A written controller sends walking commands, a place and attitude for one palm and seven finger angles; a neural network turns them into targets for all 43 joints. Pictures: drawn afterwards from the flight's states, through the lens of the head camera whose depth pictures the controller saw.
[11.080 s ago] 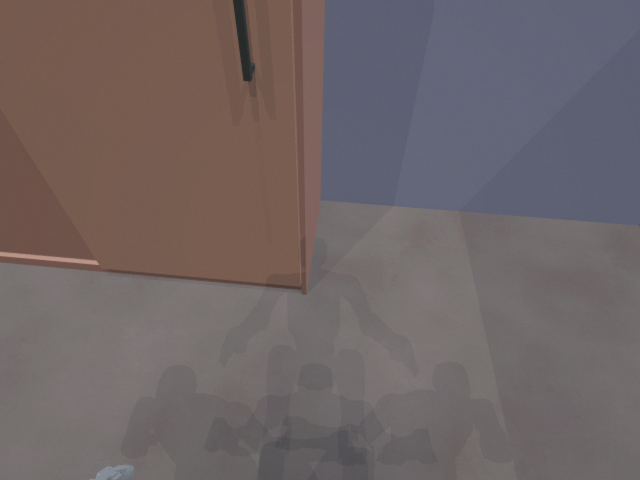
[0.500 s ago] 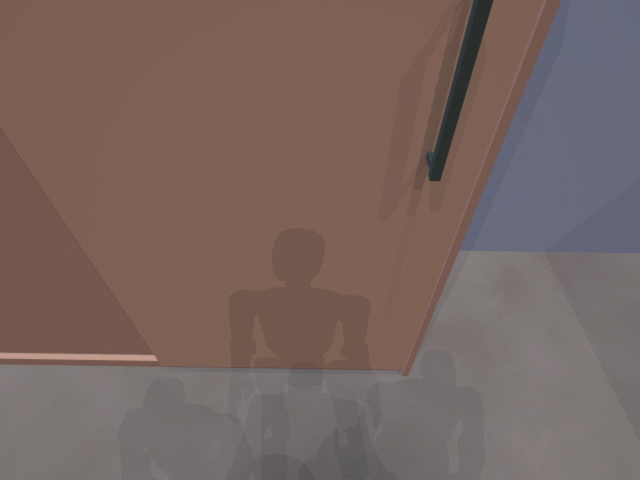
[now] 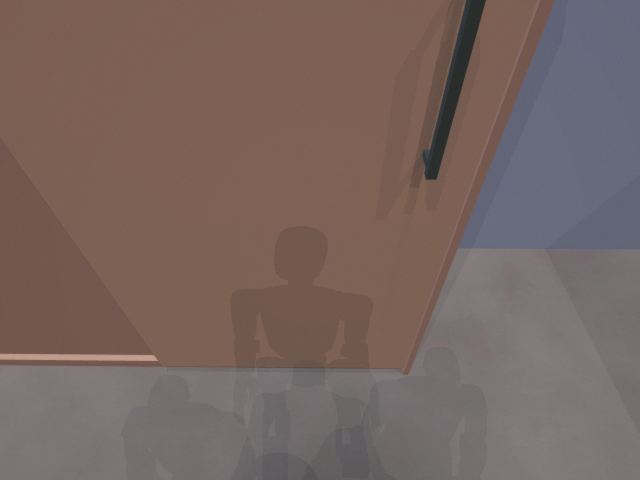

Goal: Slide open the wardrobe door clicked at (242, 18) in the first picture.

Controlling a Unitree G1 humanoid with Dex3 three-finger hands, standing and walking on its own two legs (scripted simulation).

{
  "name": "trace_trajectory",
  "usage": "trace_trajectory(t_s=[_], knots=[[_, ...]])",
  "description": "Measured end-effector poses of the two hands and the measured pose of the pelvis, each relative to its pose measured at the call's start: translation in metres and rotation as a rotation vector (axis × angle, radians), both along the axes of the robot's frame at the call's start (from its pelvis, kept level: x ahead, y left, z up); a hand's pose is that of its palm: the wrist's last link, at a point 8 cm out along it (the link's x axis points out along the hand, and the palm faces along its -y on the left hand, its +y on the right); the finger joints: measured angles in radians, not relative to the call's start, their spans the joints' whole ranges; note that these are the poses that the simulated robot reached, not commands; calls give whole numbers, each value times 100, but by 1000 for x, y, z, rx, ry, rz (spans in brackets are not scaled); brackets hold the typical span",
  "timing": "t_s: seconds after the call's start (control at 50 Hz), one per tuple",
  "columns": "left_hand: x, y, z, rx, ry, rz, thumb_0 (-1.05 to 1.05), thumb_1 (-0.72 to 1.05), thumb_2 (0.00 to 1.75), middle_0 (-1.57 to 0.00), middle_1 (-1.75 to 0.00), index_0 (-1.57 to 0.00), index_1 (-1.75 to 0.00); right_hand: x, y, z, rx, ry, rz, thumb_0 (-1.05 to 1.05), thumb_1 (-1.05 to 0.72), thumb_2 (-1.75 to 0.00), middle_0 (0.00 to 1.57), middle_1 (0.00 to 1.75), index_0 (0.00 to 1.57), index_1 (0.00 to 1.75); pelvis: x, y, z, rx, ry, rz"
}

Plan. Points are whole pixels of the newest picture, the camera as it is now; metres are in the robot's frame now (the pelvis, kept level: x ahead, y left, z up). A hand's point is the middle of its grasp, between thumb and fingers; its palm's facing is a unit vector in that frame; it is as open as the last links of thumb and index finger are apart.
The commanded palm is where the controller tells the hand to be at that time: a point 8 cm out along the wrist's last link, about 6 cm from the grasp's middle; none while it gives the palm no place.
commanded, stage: look again from close up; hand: right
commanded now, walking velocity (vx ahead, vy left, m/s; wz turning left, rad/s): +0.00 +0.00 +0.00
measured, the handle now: (449, 84) +0.56 -0.14 +0.23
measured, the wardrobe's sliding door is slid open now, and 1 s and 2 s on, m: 0.00 0.00 0.00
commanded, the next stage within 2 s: shuffle to correct the standing spot in 1.02 s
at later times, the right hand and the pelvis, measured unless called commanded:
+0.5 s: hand out of the picture +0.00 -0.16 -0.18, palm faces +0.05 +0.99 -0.16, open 7.4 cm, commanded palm none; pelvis +0.01 +0.00 +0.00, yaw +0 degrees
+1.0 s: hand out of the picture +0.01 -0.16 -0.18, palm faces +0.04 +0.99 -0.16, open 7.4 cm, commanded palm none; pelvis +0.02 +0.00 +0.00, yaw +0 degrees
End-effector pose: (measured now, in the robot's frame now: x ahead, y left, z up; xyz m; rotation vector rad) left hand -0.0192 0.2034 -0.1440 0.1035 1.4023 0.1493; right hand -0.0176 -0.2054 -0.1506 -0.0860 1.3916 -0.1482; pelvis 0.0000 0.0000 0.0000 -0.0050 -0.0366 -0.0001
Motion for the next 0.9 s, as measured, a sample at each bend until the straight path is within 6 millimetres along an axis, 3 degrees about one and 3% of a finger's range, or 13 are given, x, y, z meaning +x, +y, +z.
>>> trace_trajectory(t_s=[0.9], knots=[[22,5,1,8,8,-5,0,91,89,-20,-30,-19,-30,23,-3,1,-11,7,12,1,-91,-90,20,30,20,30,19,2,1,2,9,5]])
